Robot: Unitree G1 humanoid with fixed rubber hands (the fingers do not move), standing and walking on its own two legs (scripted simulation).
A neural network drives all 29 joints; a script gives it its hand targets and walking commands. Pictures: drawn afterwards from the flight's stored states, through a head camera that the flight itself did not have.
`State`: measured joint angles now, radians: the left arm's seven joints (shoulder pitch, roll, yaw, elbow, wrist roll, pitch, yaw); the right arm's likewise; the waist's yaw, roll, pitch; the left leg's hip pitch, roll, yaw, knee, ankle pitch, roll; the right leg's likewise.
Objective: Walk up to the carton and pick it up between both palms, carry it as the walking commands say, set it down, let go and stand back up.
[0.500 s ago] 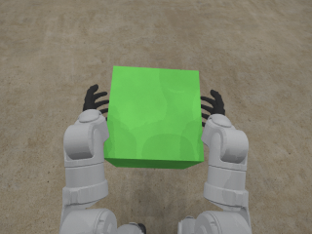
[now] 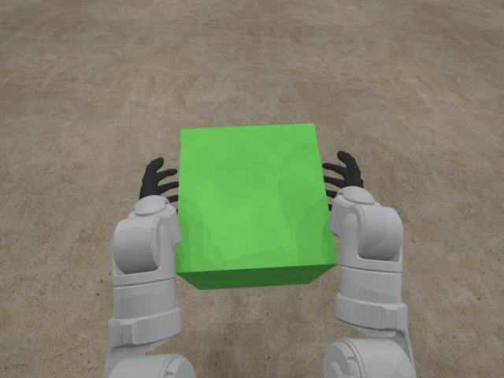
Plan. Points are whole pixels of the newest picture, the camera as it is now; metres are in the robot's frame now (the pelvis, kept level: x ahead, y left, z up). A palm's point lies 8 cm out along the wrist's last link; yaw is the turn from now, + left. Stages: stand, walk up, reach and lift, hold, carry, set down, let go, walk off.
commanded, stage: carry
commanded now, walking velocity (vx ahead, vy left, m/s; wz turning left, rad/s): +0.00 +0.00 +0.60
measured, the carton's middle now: (251, 214) +0.38 -0.03 +0.06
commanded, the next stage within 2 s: none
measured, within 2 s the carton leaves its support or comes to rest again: neither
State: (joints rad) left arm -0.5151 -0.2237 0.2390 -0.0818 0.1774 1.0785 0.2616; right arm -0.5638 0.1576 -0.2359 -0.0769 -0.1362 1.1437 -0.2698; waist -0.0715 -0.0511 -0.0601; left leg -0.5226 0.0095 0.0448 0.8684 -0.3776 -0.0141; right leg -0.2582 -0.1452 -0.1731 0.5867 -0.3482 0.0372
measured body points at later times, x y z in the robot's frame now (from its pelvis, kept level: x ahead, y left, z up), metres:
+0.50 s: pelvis -0.13 +0.05 +0.00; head -0.09 +0.09 +0.44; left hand +0.15 +0.32 +0.10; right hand +0.25 +0.05 +0.10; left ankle +0.00 +0.14 -0.73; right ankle -0.14 -0.09 -0.71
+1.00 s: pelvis -0.23 +0.09 -0.01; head -0.23 +0.09 +0.44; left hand -0.04 +0.41 +0.08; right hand +0.12 +0.17 +0.07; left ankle -0.24 +0.23 -0.73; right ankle -0.15 -0.03 -0.71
